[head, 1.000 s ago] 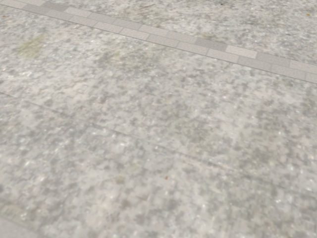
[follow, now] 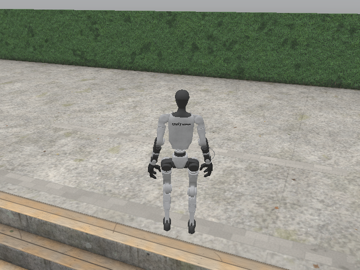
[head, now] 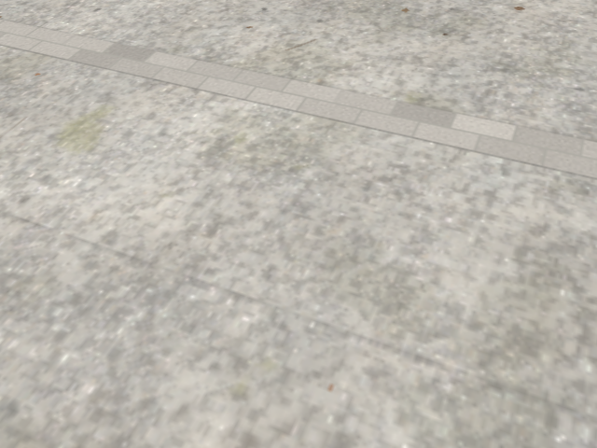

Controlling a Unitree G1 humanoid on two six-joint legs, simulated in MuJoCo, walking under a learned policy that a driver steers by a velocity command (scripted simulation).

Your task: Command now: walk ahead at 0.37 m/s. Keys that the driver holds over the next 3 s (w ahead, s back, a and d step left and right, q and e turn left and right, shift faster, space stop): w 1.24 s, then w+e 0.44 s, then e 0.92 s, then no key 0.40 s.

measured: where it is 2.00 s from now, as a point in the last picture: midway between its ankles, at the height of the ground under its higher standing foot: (313, 288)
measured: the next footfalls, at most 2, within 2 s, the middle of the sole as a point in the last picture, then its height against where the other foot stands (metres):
left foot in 0.36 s outside the picture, level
right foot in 0.94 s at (363, 399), level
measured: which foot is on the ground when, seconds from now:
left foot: up 0.00-0.34, down 0.36-0.94, up 0.96-1.00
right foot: down 0.00-0.38, up 0.40-0.92, down 0.94-1.00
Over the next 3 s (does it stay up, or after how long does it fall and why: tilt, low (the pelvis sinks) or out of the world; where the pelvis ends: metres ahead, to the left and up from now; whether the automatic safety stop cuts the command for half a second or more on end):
stays up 1.06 0.02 0.01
